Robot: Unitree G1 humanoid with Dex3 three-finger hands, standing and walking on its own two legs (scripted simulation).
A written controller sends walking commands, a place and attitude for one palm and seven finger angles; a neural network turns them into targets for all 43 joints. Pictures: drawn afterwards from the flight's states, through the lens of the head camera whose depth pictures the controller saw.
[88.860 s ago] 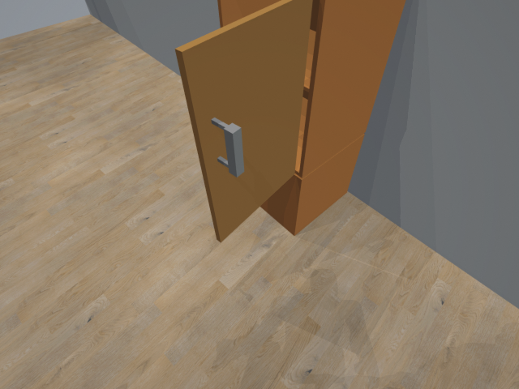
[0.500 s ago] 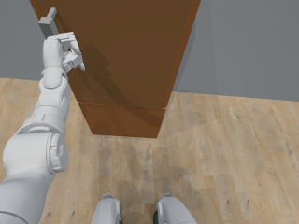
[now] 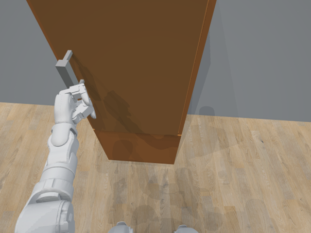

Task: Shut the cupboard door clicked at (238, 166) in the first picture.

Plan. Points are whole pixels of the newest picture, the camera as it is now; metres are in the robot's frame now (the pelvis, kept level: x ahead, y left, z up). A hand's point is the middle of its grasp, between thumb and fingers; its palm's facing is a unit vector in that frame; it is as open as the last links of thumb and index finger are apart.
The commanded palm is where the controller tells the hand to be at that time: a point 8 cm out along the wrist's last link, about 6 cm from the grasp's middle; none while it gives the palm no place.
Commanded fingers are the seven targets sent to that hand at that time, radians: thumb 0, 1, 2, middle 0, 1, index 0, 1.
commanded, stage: pull the fist back off the door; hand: left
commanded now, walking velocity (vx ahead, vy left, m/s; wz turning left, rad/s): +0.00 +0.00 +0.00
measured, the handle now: (73, 75) +0.54 +0.22 +0.08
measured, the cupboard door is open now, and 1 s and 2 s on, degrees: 0 0 0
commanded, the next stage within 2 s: draw the hand back to the body in 0.12 s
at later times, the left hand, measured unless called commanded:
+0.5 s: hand (71, 119) +0.36 +0.18 +0.12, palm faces +0.06 -1.00 -0.02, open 3.1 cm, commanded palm +0.32 +0.23 +0.12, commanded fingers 0.00 0.90 0.90 -1.30 -1.50 -1.30 -1.50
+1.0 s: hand (18, 159) +0.25 +0.23 +0.16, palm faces +0.29 -0.92 -0.26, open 3.3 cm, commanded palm +0.21 +0.27 +0.18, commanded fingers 0.00 0.90 0.90 -0.78 -0.93 -0.78 -0.93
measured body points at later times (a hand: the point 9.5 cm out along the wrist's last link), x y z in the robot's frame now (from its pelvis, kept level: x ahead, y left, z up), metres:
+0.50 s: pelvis +0.00 -0.01 +0.02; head +0.03 -0.02 +0.46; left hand +0.35 +0.23 +0.12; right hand +0.14 -0.24 -0.09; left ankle +0.02 +0.13 -0.69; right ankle -0.02 -0.12 -0.69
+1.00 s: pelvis +0.00 +0.01 +0.05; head -0.02 -0.02 +0.50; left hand +0.23 +0.28 +0.18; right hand +0.19 -0.21 -0.03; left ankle +0.02 +0.13 -0.69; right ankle -0.02 -0.12 -0.69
